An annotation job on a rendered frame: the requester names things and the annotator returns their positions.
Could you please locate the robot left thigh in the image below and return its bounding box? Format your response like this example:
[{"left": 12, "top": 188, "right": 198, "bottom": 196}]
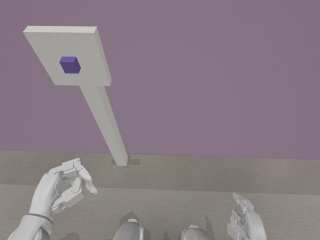
[{"left": 112, "top": 221, "right": 144, "bottom": 240}]

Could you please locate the left robot hand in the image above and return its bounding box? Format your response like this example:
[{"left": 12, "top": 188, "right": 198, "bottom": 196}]
[{"left": 29, "top": 158, "right": 98, "bottom": 221}]

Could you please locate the robot right thigh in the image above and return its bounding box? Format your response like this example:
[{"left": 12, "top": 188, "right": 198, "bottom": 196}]
[{"left": 181, "top": 227, "right": 214, "bottom": 240}]

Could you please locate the panel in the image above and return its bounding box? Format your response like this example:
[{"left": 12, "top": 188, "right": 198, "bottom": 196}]
[{"left": 23, "top": 26, "right": 128, "bottom": 167}]

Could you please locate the robot left forearm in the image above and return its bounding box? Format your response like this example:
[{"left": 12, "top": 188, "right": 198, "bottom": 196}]
[{"left": 7, "top": 214, "right": 54, "bottom": 240}]

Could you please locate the button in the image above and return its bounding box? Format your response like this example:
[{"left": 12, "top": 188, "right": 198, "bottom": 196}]
[{"left": 59, "top": 56, "right": 81, "bottom": 74}]

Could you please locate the right robot hand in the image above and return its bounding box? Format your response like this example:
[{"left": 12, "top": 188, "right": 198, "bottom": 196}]
[{"left": 227, "top": 192, "right": 267, "bottom": 240}]

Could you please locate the robot thigh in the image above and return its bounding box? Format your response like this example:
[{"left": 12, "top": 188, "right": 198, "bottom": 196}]
[
  {"left": 181, "top": 227, "right": 214, "bottom": 240},
  {"left": 112, "top": 221, "right": 144, "bottom": 240}
]

